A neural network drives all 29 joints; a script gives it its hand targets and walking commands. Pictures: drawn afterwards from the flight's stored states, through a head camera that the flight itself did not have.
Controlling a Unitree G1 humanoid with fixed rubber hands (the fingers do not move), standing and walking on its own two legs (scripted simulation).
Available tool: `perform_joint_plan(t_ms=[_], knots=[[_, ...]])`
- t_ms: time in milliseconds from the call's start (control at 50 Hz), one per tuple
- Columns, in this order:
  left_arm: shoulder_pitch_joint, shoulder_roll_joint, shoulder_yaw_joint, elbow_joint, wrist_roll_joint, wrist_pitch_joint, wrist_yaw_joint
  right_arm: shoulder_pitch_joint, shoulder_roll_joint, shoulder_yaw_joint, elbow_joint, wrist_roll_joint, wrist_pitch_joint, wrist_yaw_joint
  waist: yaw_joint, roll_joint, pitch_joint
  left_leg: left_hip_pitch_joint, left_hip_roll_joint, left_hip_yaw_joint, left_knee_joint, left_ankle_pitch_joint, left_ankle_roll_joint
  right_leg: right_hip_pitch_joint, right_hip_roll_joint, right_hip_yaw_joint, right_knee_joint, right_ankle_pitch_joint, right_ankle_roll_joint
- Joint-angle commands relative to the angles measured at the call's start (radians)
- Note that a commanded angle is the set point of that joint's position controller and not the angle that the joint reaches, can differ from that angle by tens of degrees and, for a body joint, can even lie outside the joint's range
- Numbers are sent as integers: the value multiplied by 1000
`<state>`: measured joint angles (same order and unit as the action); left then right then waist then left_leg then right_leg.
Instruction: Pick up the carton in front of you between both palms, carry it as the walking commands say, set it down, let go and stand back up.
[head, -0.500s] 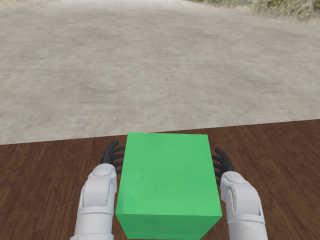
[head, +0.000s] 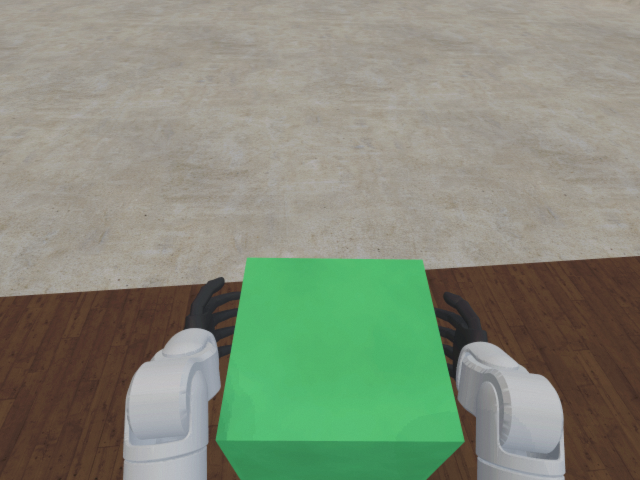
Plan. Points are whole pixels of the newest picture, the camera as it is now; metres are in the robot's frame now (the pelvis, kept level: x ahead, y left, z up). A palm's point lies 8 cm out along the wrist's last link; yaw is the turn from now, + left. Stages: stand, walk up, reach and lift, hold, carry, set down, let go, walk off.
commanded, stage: carry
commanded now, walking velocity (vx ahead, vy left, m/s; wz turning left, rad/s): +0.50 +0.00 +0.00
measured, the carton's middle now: (332, 383) +0.26 +0.01 +0.01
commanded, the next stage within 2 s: none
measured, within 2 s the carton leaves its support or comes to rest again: neither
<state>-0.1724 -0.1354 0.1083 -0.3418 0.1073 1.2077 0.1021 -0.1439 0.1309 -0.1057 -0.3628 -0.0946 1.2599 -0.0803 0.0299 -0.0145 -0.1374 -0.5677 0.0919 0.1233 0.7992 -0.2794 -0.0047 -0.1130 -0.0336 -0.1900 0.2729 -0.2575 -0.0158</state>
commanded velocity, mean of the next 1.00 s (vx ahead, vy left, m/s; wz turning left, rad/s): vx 0.50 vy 0.00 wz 0.00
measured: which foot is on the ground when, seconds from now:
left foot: up 0.00-0.12, down 0.14-0.64, up 0.66-1.00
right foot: down 0.00-0.16, up 0.18-0.62, down 0.64-1.00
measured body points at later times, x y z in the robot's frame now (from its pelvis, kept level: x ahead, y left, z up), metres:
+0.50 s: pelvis +0.32 +0.05 +0.00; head +0.34 +0.06 +0.45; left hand +0.61 +0.19 +0.08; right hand +0.59 -0.11 +0.08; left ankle +0.23 +0.12 -0.75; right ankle +0.44 -0.10 -0.70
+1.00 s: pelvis +0.66 +0.01 +0.00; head +0.67 +0.00 +0.45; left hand +0.96 +0.17 +0.10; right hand +0.96 -0.13 +0.09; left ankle +0.78 +0.16 -0.69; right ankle +0.58 -0.06 -0.75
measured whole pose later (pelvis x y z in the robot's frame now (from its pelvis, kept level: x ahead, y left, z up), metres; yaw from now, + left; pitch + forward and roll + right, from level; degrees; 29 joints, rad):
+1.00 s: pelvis +0.66 +0.01 +0.00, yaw +1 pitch +4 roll +1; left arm -0.29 -0.13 0.15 -0.28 0.10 1.13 0.09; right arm -0.25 0.12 -0.12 -0.32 -0.12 1.20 -0.08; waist 0.03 0.00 -0.06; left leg -0.65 0.11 0.11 0.78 -0.13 0.02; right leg -0.10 -0.02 -0.22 0.31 -0.29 -0.05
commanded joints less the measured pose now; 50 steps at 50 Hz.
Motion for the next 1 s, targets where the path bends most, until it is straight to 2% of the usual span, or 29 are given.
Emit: perform_joint_plan(t_ms=[0,60,80,100,120,140,160,180,200,220,240,280,320,440,540,580,600,620,640,660,680,700,720,740,760,800,860,900,980], knots=[[-402,-858,-699,12,-429,49,-263,-470,806,666,-21,353,-15,216,-4,-124,-69,-36,-25,62,-180,91,-2,127,-217,135,-112,202,-108],[-417,-862,-697,18,-432,50,-271,-492,818,665,-30,345,-14,213,-5,-155,-46,96,-46,103,-276,192,17,89,-211,83,-69,248,-74],[-425,-865,-698,14,-433,49,-272,-498,823,664,-34,346,-16,214,-11,-152,-57,176,-60,124,-301,201,24,70,-205,56,-8,302,-59],[-432,-865,-700,8,-433,48,-272,-492,827,662,-31,345,-17,216,-24,-126,-94,304,-90,160,-322,175,28,34,-179,6,110,368,-39],[-427,-863,-702,3,-430,47,-271,-475,826,657,-22,344,-20,217,-37,-75,-162,496,-107,173,-327,102,32,-40,-138,-46,291,403,-15],[-430,-849,-702,-4,-424,48,-271,-456,821,652,-17,339,-22,220,-57,60,-217,683,53,-72,-415,-57,57,-207,-93,-46,529,224,22],[-446,-863,-714,-23,-423,52,-272,-454,826,652,0,332,-31,224,-54,312,-290,863,338,-571,-559,-206,193,-473,22,-2,840,-109,62],[-444,-874,-714,-13,-420,45,-275,-450,856,657,-9,345,-37,227,-52,277,-264,839,367,-658,-615,-53,235,-584,9,131,981,-220,28],[-446,-907,-721,-18,-421,33,-277,-472,893,669,-33,357,-47,231,-51,215,-260,797,339,-542,-574,93,223,-603,-54,169,1033,-187,-4],[-443,-933,-726,-22,-421,19,-279,-487,930,685,-51,363,-59,235,-49,112,-257,756,311,-450,-553,198,196,-599,-87,176,1018,-136,-16],[-432,-957,-734,-27,-415,4,-279,-505,956,701,-72,372,-73,239,-45,57,-246,701,287,-361,-561,251,165,-569,-112,185,950,-72,-20],[-404,-985,-743,-29,-403,-21,-273,-515,968,726,-96,395,-90,246,-42,94,-251,653,244,-240,-587,260,131,-512,-103,154,834,-9,-13],[-342,-988,-745,-12,-374,-40,-261,-481,952,738,-103,406,-97,256,-42,120,-239,663,216,-169,-600,288,128,-521,-81,118,737,17,-4],[-296,-937,-743,-35,-344,-44,-243,-428,867,734,-119,405,-95,274,-48,149,-105,692,161,-35,-613,403,128,-575,-51,26,431,159,17],[-309,-877,-734,-58,-371,0,-252,-392,811,702,-117,379,-59,258,-50,166,-8,682,147,32,-590,543,110,-481,-24,-35,261,242,-17],[-321,-856,-722,-55,-379,14,-256,-416,795,698,-122,374,-46,251,-38,180,-43,669,138,73,-473,706,84,-323,11,-67,240,220,-32],[-317,-851,-712,-48,-380,19,-259,-429,788,697,-126,376,-39,248,-22,165,-88,625,108,120,-338,750,62,-164,55,-111,200,197,-32],[-320,-840,-701,-40,-380,22,-262,-439,779,699,-128,375,-34,246,-8,115,-148,515,72,133,-159,661,35,39,52,-99,191,135,-25],[-318,-831,-692,-33,-379,27,-263,-459,771,703,-133,375,-28,245,8,-35,-210,313,31,109,93,376,4,223,-161,222,121,-67,-57],[-339,-840,-688,-5,-380,21,-272,-481,778,705,-156,374,-21,241,0,-316,-275,2,-118,46,396,-101,-31,425,-414,684,-10,-128,-210],[-320,-878,-690,-3,-400,18,-273,-492,791,703,-136,369,-25,241,0,-268,-258,-67,-86,-92,519,-184,5,374,-402,706,-63,21,-224],[-336,-907,-699,-16,-408,12,-276,-499,832,712,-129,377,-34,243,3,-193,-244,-89,-38,-114,557,-151,27,330,-372,575,-31,173,-204],[-361,-935,-708,-23,-411,4,-277,-507,866,723,-123,386,-45,245,0,-66,-245,-80,4,-124,518,-96,38,285,-346,477,-11,260,-177],[-386,-952,-721,-33,-416,-5,-278,-511,887,726,-113,384,-56,244,-5,-21,-236,-56,30,-129,455,-50,43,227,-330,397,-12,310,-155],[-404,-957,-731,-37,-423,-13,-278,-511,898,729,-101,382,-67,241,-10,-28,-240,-26,38,-123,394,-20,42,188,-306,333,-25,283,-133],[-410,-941,-744,-32,-432,-23,-281,-496,896,733,-72,366,-85,232,-9,-60,-237,-27,25,-85,307,0,35,166,-276,258,-45,247,-126],[-448,-886,-750,-4,-437,-34,-285,-520,861,736,-41,341,-102,215,-11,-90,-189,-98,16,-37,169,47,19,167,-253,193,-61,224,-142],[-506,-834,-744,18,-437,-40,-280,-589,820,735,-28,344,-106,203,1,-100,-141,-142,11,-11,81,107,16,169,-230,158,-58,241,-153],[-668,-719,-694,110,-431,-37,-250,-785,716,701,39,370,-93,177,26,-117,-62,-113,-22,41,-96,204,40,133,-195,99,-43,305,-157]])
